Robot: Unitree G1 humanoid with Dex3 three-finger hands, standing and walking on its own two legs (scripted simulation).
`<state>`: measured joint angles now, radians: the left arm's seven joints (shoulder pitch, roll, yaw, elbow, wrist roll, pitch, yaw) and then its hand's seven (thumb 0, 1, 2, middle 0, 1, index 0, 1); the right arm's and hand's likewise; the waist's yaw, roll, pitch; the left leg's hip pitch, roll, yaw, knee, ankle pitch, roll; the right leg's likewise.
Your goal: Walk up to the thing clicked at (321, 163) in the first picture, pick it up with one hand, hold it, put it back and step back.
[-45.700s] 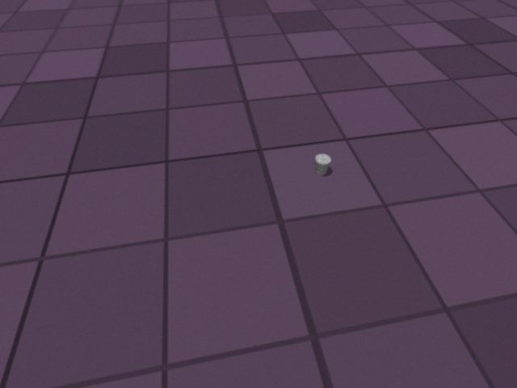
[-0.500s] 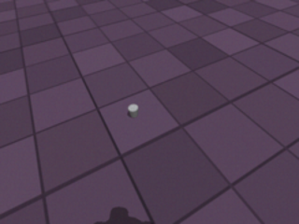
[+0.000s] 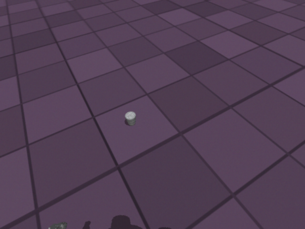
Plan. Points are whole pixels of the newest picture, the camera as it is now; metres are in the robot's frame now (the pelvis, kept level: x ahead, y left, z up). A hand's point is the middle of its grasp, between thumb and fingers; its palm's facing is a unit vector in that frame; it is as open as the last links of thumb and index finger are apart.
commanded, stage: step back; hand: left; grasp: from above
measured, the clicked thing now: (131, 119) +1.05 +0.23 -0.71
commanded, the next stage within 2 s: stand in 0.12 s
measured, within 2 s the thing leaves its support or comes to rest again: neither
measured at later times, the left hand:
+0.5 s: hand out of the picture +0.13 +0.27 -0.14, palm faces -0.03 -0.95 -0.32, open 7.3 cm
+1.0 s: hand out of the picture +0.09 +0.26 -0.13, palm faces -0.04 -0.93 -0.36, open 7.3 cm
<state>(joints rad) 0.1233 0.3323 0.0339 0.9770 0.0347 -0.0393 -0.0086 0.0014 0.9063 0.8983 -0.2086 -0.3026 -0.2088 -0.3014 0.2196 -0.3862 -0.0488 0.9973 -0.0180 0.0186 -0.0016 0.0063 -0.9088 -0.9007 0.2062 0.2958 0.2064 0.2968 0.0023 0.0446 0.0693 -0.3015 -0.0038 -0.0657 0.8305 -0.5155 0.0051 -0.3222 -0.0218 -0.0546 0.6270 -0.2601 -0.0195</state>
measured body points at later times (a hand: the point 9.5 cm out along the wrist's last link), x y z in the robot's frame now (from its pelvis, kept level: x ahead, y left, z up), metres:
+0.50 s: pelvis +0.03 +0.02 +0.02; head +0.04 +0.03 +0.47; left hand +0.13 +0.31 -0.11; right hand +0.14 -0.28 -0.10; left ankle +0.00 +0.14 -0.72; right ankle +0.05 -0.11 -0.72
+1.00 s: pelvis +0.03 +0.00 +0.02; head +0.04 +0.00 +0.47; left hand +0.10 +0.31 -0.11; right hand +0.09 -0.30 -0.12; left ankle +0.00 +0.14 -0.72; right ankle +0.05 -0.11 -0.72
